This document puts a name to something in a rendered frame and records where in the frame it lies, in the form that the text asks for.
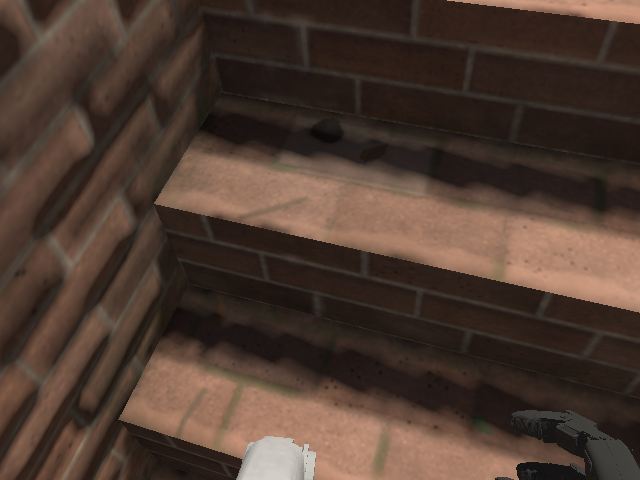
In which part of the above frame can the left robot thigh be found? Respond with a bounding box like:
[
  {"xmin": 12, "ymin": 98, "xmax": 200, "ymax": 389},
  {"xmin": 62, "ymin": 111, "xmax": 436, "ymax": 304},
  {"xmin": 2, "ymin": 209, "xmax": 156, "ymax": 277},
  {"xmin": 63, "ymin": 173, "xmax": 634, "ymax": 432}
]
[{"xmin": 236, "ymin": 436, "xmax": 316, "ymax": 480}]

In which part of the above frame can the left robot shin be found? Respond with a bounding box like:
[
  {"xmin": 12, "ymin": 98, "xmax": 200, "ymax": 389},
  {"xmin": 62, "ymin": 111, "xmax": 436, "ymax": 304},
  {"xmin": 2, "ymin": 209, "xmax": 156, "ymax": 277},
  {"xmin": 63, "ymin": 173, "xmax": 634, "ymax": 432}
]
[{"xmin": 241, "ymin": 442, "xmax": 254, "ymax": 465}]

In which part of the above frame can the right robot hand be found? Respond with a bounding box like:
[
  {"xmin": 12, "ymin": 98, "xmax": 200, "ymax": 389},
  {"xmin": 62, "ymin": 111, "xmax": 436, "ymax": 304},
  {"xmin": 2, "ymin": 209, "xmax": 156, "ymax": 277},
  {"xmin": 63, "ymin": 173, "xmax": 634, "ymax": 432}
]
[{"xmin": 495, "ymin": 410, "xmax": 640, "ymax": 480}]

